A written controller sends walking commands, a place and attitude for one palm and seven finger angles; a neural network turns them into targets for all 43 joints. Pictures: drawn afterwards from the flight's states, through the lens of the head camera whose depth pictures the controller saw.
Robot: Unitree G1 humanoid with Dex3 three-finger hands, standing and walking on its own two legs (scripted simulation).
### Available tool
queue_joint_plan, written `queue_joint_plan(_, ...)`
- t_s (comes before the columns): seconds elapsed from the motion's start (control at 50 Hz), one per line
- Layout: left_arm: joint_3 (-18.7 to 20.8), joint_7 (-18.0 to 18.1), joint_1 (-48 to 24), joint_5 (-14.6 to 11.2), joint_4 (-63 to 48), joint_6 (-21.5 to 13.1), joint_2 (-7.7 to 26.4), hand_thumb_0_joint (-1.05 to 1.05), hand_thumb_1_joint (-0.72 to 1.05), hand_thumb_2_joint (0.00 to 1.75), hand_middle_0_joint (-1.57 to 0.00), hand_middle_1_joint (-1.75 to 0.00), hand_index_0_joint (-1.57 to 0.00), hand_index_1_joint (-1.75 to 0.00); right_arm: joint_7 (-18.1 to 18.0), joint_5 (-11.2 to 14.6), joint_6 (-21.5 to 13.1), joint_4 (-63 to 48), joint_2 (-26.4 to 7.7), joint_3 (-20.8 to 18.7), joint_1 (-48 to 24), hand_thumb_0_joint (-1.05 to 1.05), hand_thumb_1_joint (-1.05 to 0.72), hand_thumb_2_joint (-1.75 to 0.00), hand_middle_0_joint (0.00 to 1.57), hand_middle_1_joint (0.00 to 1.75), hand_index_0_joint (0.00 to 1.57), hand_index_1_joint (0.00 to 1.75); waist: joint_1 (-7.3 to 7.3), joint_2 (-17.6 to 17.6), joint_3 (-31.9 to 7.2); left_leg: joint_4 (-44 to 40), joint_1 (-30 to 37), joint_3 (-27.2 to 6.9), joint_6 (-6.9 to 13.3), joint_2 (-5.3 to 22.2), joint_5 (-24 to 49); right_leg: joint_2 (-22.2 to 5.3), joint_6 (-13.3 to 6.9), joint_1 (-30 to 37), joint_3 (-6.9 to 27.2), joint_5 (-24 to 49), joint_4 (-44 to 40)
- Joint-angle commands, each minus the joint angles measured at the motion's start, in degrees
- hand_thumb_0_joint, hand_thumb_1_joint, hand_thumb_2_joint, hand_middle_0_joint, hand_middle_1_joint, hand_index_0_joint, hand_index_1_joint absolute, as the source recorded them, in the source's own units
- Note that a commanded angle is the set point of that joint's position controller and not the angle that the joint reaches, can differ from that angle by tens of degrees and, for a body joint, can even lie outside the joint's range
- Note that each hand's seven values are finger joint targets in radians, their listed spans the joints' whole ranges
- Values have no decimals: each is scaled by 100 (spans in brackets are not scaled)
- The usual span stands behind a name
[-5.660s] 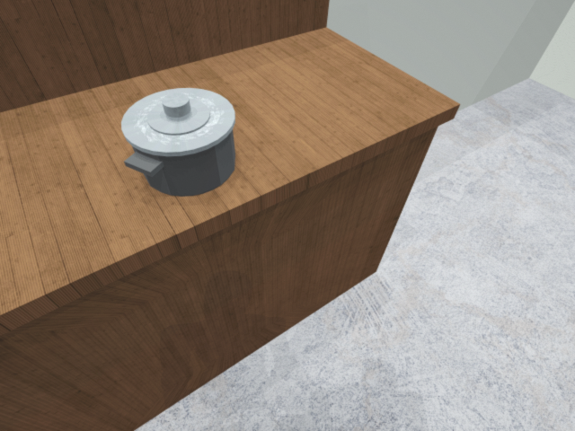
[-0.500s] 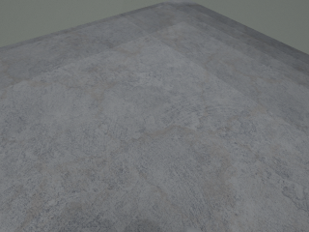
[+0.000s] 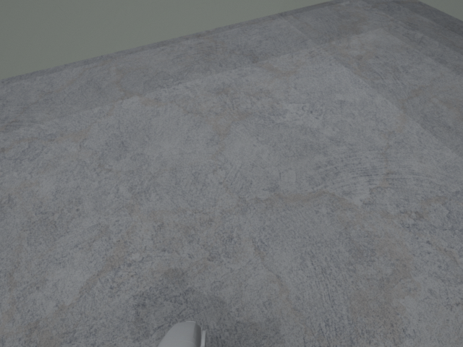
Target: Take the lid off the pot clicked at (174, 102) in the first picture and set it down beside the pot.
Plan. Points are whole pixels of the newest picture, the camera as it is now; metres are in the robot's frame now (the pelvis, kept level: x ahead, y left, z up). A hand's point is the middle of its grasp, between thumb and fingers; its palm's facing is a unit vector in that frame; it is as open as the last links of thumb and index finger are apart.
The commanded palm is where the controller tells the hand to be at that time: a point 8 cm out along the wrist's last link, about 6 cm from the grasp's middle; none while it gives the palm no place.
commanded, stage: turn to face it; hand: left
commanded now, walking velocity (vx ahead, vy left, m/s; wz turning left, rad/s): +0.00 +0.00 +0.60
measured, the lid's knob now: out of the picture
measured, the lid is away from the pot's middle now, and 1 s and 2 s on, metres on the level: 0.00 0.00 0.00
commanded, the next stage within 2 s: none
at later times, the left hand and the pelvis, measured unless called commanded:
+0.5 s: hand out of the picture +0.05 +0.30 -0.16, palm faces +0.33 -0.92 -0.23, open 7.4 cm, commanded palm none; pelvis +0.01 +0.06 +0.00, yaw +17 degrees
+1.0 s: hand out of the picture +0.00 +0.23 -0.14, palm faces +0.54 -0.79 -0.29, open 7.4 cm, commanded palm none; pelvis +0.03 +0.01 +0.00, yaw +35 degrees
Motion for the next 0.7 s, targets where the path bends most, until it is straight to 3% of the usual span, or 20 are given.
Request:
queue_joint_plan(0.0, 357, 74, 375, 57, -268, -106, 1311, 0, 90, 90, -20, -30, -20, -30, 37, 20, -223, -674, -232, 19, -734, 0, -90, -90, 20, 30, 20, 30, 370, -1172, -535, -1020, -211, 318, -1, 11, -207, -1439, -724, 786, 801, 2912, -720)
queue_joint_plan(0.06, 416, 62, 437, 69, -242, -68, 1419, 0, 90, 90, -20, -30, -20, -30, 27, 46, -305, -715, -164, 77, -705, 0, -90, -90, 20, 30, 20, 30, 426, -1321, -746, -1967, 392, 550, 135, -121, -260, -1505, -650, 841, 646, 3476, -343)
queue_joint_plan(0.1, 432, 38, 375, 41, -203, -51, 1464, 0, 90, 90, -20, -30, -20, -30, 4, 41, -350, -648, -251, 63, -390, 0, -90, -90, 20, 30, 20, 30, 259, -1236, -940, -2820, 978, 680, 213, -210, 317, -1450, -438, 752, 405, 3400, 70)
queue_joint_plan(0.12, 437, 21, 311, 1, -187, -44, 1426, 0, 90, 90, -20, -30, -20, -30, -2, 26, -387, -595, -386, 19, -103, 0, -90, -90, 20, 30, 20, 30, 71, -979, -1093, -3609, 1590, 593, 280, -213, 948, -1335, -215, 525, 192, 3228, 677)
queue_joint_plan(0.14, 419, -9, 345, -41, -266, -37, 1279, 0, 90, 90, -20, -30, -20, -30, -28, -8, -447, -495, -827, -91, 382, 0, -90, -90, 20, 30, 20, 30, -197, -35, -1465, -4022, 2905, -106, 550, 352, 2145, -1085, 126, -491, -8, 2293, 1847)
queue_joint_plan(0.16, 310, -57, 94, -78, -553, -33, 882, 0, 90, 90, -20, -30, -20, -30, -78, 6, -478, -438, -1523, -278, 872, 0, -90, -90, 20, 30, 20, 30, -501, 1865, -1569, -4068, 3685, -2377, 1368, 2038, 4947, -130, 633, -2338, 64, -1870, 3203)
queue_joint_plan(0.18, 286, 1, -235, -19, -653, 60, 984, 0, 90, 90, -20, -30, -20, -30, -114, 57, -401, -253, -1584, -276, 1196, 0, -90, -90, 20, 30, 20, 30, -565, 1358, -1636, -3859, 3534, -2299, 1773, 2266, 5693, -109, 549, -2520, 839, -2107, 3721)
queue_joint_plan(0.2, 296, 36, -378, 16, -575, 119, 978, 0, 90, 90, -20, -30, -20, -30, -179, 28, -418, -237, -1300, -206, 993, 0, -90, -90, 20, 30, 20, 30, -455, 1243, -1332, -3971, 3183, -1895, 1624, 1935, 5266, -213, 541, -2595, 1044, -1707, 3895)
queue_joint_plan(0.24, 338, -11, -362, -6, -398, 104, 1011, 0, 90, 90, -20, -30, -20, -30, -241, 7, -440, -461, -1023, -91, 313, 0, -90, -90, 20, 30, 20, 30, -167, 925, -921, -4082, 2579, -1600, 1424, 1393, 4385, -152, 612, -2518, 1181, -833, 4115)
queue_joint_plan(0.26, 348, -35, -235, -7, -303, 105, 1011, 0, 90, 90, -20, -30, -20, -30, -240, 12, -466, -512, -915, -48, 135, 0, -90, -90, 20, 30, 20, 30, -33, 762, -826, -4182, 2431, -1435, 1327, 1211, 4169, -116, 637, -2423, 1177, -550, 4096)
queue_joint_plan(0.3, 349, -55, -67, -10, -218, 124, 1003, 0, 90, 90, -20, -30, -20, -30, -225, 28, -487, -559, -905, -34, 29, 0, -90, -90, 20, 30, 20, 30, 78, 629, -776, -4318, 2211, -1273, 1240, 976, 3733, -39, 681, -2209, 1157, -217, 3955)
queue_joint_plan(0.36, 350, -46, -114, 6, -214, 143, 1012, 0, 90, 90, -20, -30, -20, -30, -216, 36, -497, -520, -890, -36, 156, 0, -90, -90, 20, 30, 20, 30, 74, 685, -751, -4495, 2140, -1453, 1207, 841, 3125, 33, 733, -2169, 1214, 18, 3715)
queue_joint_plan(0.46, 339, -7, -545, -15, -409, 129, 1011, 0, 90, 90, -20, -30, -20, -30, -208, 2, -453, -470, -927, -92, 421, 0, -90, -90, 20, 30, 20, 30, -72, 631, -682, -4548, 2142, -2093, 1413, 896, 2379, 128, 750, -2221, 1295, -175, 3062)
queue_joint_plan(0.56, 294, 16, -983, -55, -619, 81, 927, 0, 90, 90, -20, -30, -20, -30, -233, -36, -427, -388, -950, -137, 720, 0, -90, -90, 20, 30, 20, 30, -239, 739, -819, -4307, 2375, -2653, 1551, 917, 2880, 347, 667, -2085, 1356, -575, 2277)
queue_joint_plan(0.62, 263, 34, -967, -82, -660, 56, 906, 0, 90, 90, -20, -30, -20, -30, -244, -45, -404, -400, -955, -160, 723, 0, -90, -90, 20, 30, 20, 30, -213, 794, -931, -4125, 2248, -2887, 1544, 845, 3289, 517, 583, -1680, 1384, -668, 1768)
queue_joint_plan(0.68, 257, 64, -632, -130, -612, 29, 891, 0, 90, 90, -20, -30, -20, -30, -248, -38, -372, -444, -971, -180, 534, 0, -90, -90, 20, 30, 20, 30, -79, 873, -1120, -3920, 1953, -2997, 1426, 691, 3495, 699, 476, -870, 1335, -492, 885)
